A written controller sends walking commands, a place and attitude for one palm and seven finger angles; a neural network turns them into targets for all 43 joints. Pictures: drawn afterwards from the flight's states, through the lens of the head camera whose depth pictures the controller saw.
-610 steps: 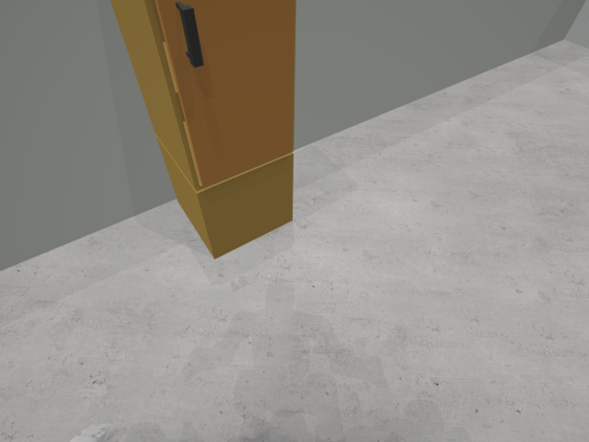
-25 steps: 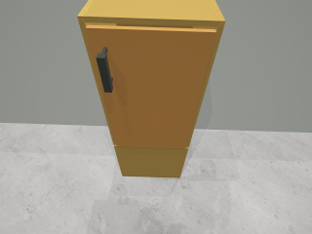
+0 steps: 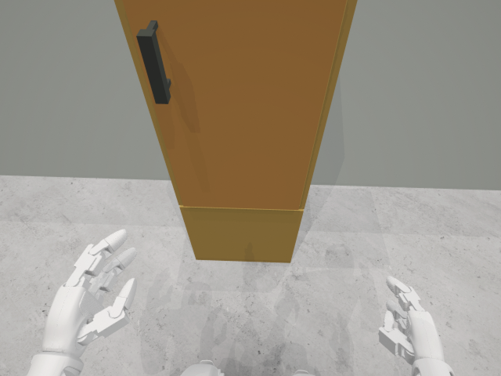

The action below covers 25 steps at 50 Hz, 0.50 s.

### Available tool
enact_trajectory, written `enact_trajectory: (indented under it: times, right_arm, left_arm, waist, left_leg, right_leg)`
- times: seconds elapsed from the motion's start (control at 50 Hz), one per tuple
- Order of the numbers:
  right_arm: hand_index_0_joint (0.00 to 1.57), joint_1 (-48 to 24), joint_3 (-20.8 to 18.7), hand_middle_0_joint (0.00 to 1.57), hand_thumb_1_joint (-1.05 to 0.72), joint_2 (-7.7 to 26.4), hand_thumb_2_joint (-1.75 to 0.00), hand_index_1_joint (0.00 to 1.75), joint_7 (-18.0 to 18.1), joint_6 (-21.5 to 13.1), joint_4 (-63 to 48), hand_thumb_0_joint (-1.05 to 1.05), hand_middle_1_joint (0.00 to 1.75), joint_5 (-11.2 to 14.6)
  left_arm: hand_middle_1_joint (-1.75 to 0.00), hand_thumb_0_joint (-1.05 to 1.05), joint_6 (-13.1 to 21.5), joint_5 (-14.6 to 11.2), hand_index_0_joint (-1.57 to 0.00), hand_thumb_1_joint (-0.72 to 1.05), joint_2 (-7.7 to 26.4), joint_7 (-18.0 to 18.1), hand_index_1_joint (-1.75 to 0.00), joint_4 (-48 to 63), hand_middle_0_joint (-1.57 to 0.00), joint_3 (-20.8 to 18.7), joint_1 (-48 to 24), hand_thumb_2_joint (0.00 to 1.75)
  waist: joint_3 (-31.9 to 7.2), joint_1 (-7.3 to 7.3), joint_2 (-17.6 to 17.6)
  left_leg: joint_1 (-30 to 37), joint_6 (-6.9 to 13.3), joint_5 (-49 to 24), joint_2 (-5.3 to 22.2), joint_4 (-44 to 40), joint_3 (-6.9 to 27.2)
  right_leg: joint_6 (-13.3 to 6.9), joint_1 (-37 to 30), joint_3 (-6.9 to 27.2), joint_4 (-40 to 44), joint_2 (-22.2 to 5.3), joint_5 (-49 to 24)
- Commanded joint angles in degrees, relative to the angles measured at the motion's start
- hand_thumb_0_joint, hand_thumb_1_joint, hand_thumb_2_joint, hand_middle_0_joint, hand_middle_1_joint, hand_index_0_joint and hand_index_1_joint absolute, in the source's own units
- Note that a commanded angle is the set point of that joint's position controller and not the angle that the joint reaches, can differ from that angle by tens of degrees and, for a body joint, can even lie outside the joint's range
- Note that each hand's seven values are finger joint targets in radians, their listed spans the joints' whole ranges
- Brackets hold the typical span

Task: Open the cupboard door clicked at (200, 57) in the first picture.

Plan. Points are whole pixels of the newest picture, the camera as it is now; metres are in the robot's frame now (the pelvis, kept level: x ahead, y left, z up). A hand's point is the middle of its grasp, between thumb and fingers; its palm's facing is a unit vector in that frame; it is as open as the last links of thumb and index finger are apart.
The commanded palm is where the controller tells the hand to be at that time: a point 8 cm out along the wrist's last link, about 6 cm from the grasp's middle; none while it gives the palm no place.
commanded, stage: raise the hand with hooked fingers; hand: left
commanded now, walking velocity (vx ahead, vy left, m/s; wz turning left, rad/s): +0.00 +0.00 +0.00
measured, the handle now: (158, 63) +0.57 +0.20 +0.19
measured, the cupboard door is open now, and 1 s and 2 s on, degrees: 0 0 0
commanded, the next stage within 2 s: move the hooked fingers beside the handle in 1.74 s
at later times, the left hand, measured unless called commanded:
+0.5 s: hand (74, 266) +0.24 +0.25 +0.10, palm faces +0.06 -1.00 -0.06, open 11.2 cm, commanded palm +0.20 +0.29 +0.11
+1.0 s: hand (15, 205) +0.28 +0.30 +0.18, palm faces +0.09 -0.99 -0.05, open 13.8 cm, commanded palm +0.25 +0.34 +0.18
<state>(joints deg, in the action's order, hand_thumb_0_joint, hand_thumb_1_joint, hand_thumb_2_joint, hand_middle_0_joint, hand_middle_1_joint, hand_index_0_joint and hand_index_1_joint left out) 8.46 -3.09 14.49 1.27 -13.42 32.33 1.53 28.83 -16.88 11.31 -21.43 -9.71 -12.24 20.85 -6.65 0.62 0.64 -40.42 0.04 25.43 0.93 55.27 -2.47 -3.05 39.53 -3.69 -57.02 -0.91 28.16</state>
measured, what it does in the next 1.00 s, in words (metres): stands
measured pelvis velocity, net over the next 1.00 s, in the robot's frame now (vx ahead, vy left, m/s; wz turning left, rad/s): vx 0.01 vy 0.03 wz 0.02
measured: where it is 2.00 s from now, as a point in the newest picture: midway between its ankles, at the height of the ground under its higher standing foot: outside the picture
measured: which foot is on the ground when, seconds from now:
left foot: down 0.00-1.00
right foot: down 0.00-1.00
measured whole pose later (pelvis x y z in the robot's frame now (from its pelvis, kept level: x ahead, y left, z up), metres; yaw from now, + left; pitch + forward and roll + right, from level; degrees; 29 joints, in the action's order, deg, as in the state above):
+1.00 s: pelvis +0.01 +0.03 +0.05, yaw +1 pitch +1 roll -1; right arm 12.7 4.8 13.9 6.2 -14.8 34.3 3.2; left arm 1.7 -18.8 22.3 -23.0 -9.8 -22.7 -1.1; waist -1.8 2.8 -2.1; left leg -18.6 2.3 17.9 -0.4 35.8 -1.3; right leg 0.1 15.0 -4.8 -32.5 -1.0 18.1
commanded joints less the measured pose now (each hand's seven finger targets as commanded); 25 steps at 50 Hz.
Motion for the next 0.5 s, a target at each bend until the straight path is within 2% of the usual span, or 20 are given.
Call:
enact_trajectory:
  times: [0.0, 0.04, 0.06, 0.08, 0.12, 0.18, 0.22, 0.24, 0.26, 0.28, 0.32, 0.36, 0.38, 0.4, 0.44, 0.48]
  right_arm:
    - [0.20, -0.13, -1.51, 0.20, -0.90, 6.22, -0.90, 0.30, 2.26, -1.74, -11.01, 0.00, 0.30, 0.86]
    - [0.20, 1.53, -0.83, 0.20, -0.90, 5.67, -0.90, 0.30, 3.08, -2.01, -10.13, 0.00, 0.30, 0.73]
    - [0.20, 2.02, -0.43, 0.20, -0.90, 5.75, -0.90, 0.30, 3.51, -2.34, -9.41, 0.00, 0.30, 0.68]
    - [0.20, 2.25, 0.16, 0.20, -0.90, 6.21, -0.90, 0.30, 3.91, -2.66, -8.91, 0.00, 0.30, 0.56]
    - [0.20, 2.56, 0.67, 0.20, -0.90, 6.59, -0.90, 0.30, 4.65, -3.38, -7.36, 0.00, 0.30, 0.72]
    - [0.20, 1.72, 1.51, 0.20, -0.90, 7.19, -0.90, 0.30, 5.25, -3.89, -6.50, 0.00, 0.30, 1.27]
    - [0.20, 1.18, 1.74, 0.20, -0.90, 6.98, -0.90, 0.30, 5.39, -3.91, -6.83, 0.00, 0.30, 1.37]
    - [0.20, 1.04, 1.82, 0.20, -0.90, 6.69, -0.90, 0.30, 5.36, -3.89, -6.98, 0.00, 0.30, 1.38]
    - [0.20, 0.87, 1.91, 0.20, -0.90, 6.65, -0.90, 0.30, 5.25, -3.99, -7.11, 0.00, 0.30, 1.38]
    - [0.20, 0.72, 2.06, 0.20, -0.90, 6.58, -0.90, 0.30, 5.08, -4.02, -7.12, 0.00, 0.30, 1.24]
    - [0.20, 1.25, 1.90, 0.20, -0.90, 6.54, -0.90, 0.30, 4.65, -4.39, -6.99, 0.00, 0.30, 1.11]
    - [0.20, 1.83, 1.66, 0.20, -0.90, 6.78, -0.90, 0.30, 4.31, -5.09, -6.75, 0.00, 0.30, 1.10]
    - [0.20, 1.96, 1.72, 0.20, -0.90, 6.99, -0.90, 0.30, 4.10, -5.35, -6.88, 0.00, 0.30, 1.00]
    - [0.20, 2.14, 1.73, 0.20, -0.90, 7.16, -0.90, 0.30, 3.94, -5.62, -6.54, 0.00, 0.30, 1.12]
    - [0.20, 2.90, 1.55, 0.20, -0.90, 7.57, -0.90, 0.30, 3.94, -6.13, -6.14, 0.00, 0.30, 1.21]
    - [0.20, 3.05, 1.53, 0.20, -0.90, 7.99, -0.90, 0.30, 4.06, -6.49, -6.11, 0.00, 0.30, 1.17]
  left_arm:
    - [-0.58, 0.00, 1.06, -3.93, -0.23, 0.46, 11.87, 1.58, -0.58, 19.53, -0.23, -9.04, -6.69, 0.71]
    - [-0.62, 0.00, 1.81, -2.40, -0.24, 0.41, 10.86, 3.45, -0.62, 24.31, -0.24, -6.13, -10.29, 0.69]
    - [-0.63, 0.00, 2.04, -1.67, -0.24, 0.39, 11.06, 3.84, -0.63, 24.59, -0.24, -4.98, -11.64, 0.68]
    - [-0.64, 0.00, 2.12, -1.41, -0.24, 0.36, 11.35, 3.51, -0.64, 25.40, -0.24, -3.22, -15.48, 0.67]
    - [-0.68, 0.00, 1.15, -1.23, -0.24, 0.32, 12.77, 2.47, -0.68, 21.62, -0.24, -3.56, -15.30, 0.65]
    - [-0.72, 0.00, -3.46, -2.74, -0.25, 0.25, 15.44, -0.09, -0.72, 14.21, -0.25, -6.44, -13.30, 0.62]
    - [-0.75, 0.00, -6.63, -3.94, -0.25, 0.20, 17.58, -0.86, -0.75, 12.77, -0.25, -9.66, -11.86, 0.60]
    - [-0.76, 0.00, -8.09, -4.57, -0.25, 0.18, 17.74, -0.86, -0.76, 11.42, -0.25, -11.07, -10.25, 0.59]
    - [-0.78, 0.00, -9.05, -4.93, -0.25, 0.15, 17.48, -0.84, -0.78, 11.80, -0.25, -11.35, -10.05, 0.58]
    - [-0.80, 0.00, -9.94, -5.72, -0.25, 0.13, 17.96, -0.82, -0.80, 10.46, -0.25, -12.74, -9.79, 0.57]
    - [-0.82, 0.00, -9.98, -5.87, -0.26, 0.08, 17.80, -0.29, -0.82, 11.73, -0.26, -13.48, -9.53, 0.55]
    - [-0.86, 0.00, -9.27, -5.65, -0.26, 0.04, 16.58, 0.27, -0.86, 13.17, -0.26, -12.28, -10.33, 0.53]
    - [-0.87, 0.00, -9.11, -5.78, -0.26, 0.01, 16.56, 0.21, -0.87, 13.52, -0.26, -12.08, -10.82, 0.52]
    - [-0.88, 0.00, -9.04, -5.45, -0.27, -0.01, 16.05, 0.19, -0.88, 13.40, -0.27, -11.25, -11.41, 0.51]
    - [-0.92, 0.00, -9.12, -4.70, -0.27, -0.06, 16.24, 0.37, -0.92, 13.40, -0.27, -10.65, -12.61, 0.49]
    - [-0.94, 0.00, -9.47, -4.79, -0.27, -0.10, 17.42, 0.40, -0.94, 14.25, -0.27, -11.33, -14.62, 0.47]
  waist:
    - [-11.55, 0.38, -0.68]
    - [-10.28, -1.59, -3.70]
    - [-8.76, -2.43, -4.25]
    - [-7.54, -3.83, -3.17]
    - [-5.87, -4.09, -3.30]
    - [-3.54, -2.55, -3.90]
    - [-6.10, -0.67, -2.72]
    - [-6.60, 0.18, -1.58]
    - [-6.86, 0.61, -2.55]
    - [-6.64, 1.29, -0.86]
    - [-7.32, 1.57, -1.05]
    - [-7.17, 1.06, -0.10]
    - [-6.84, 1.29, 0.10]
    - [-5.91, 0.86, -1.32]
    - [-5.44, 0.39, -1.76]
    - [-5.22, 0.54, -1.67]
  left_leg:
    - [2.29, 1.16, -7.42, -1.86, -3.05, 1.43]
    - [5.14, 1.71, -7.87, -1.04, -3.45, 2.02]
    - [5.42, 1.82, -7.25, -0.78, -3.67, 2.31]
    - [5.18, 2.06, -6.84, -0.53, -3.31, 2.95]
    - [4.84, 2.04, -4.80, -0.51, -4.27, 3.35]
    - [4.84, 1.94, -4.89, -0.68, -6.29, 3.80]
    - [5.48, 1.71, -6.45, -0.90, -7.85, 3.63]
    - [5.93, 1.59, -7.63, -0.93, -8.75, 3.71]
    - [7.11, 1.55, -8.88, -0.97, -9.60, 3.59]
    - [7.35, 1.41, -10.04, -0.96, -10.32, 3.98]
    - [8.87, 1.28, -11.81, -1.04, -11.71, 3.62]
    - [11.30, 1.45, -13.12, -0.92, -13.28, 3.54]
    - [12.10, 1.45, -14.20, -1.00, -13.68, 3.69]
    - [12.81, 1.45, -14.18, -1.00, -14.34, 3.43]
    - [14.70, 1.59, -13.73, -0.89, -15.65, 3.32]
    - [16.06, 1.67, -14.09, -1.00, -16.54, 3.48]
  right_leg:
    - [3.29, -7.30, 9.32, 13.92, -0.63, -3.54]
    - [2.83, -5.81, 8.10, 14.37, 0.01, -3.90]
    - [2.66, -4.96, 7.94, 14.89, 0.23, -3.33]
    - [2.67, -4.13, 7.92, 14.94, 0.51, -2.92]
    - [2.74, -4.45, 8.24, 16.93, 0.31, 0.22]
    - [2.74, -7.26, 8.87, 19.68, 0.02, 0.97]
    - [3.27, -11.73, 9.66, 21.24, -1.01, -0.21]
    - [3.50, -13.73, 9.42, 21.60, -1.25, -2.09]
    - [3.53, -14.41, 8.75, 21.64, -1.22, -4.32]
    - [3.59, -15.89, 8.46, 21.51, -1.08, -6.63]
    - [3.88, -17.14, 7.54, 21.60, -1.12, -10.77]
    - [3.82, -16.74, 5.80, 21.45, -0.36, -12.96]
    - [3.56, -17.42, 5.42, 21.12, 0.08, -14.67]
    - [3.45, -16.68, 4.95, 21.44, 0.18, -15.07]
    - [3.16, -15.56, 3.47, 21.63, 0.80, -13.97]
    - [2.87, -16.43, 3.06, 21.93, 1.11, -14.38]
